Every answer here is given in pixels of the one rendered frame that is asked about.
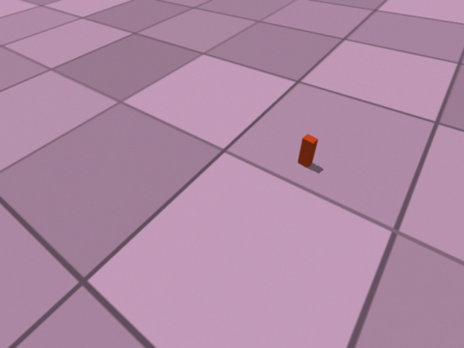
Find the carton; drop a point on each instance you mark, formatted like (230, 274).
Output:
(307, 150)

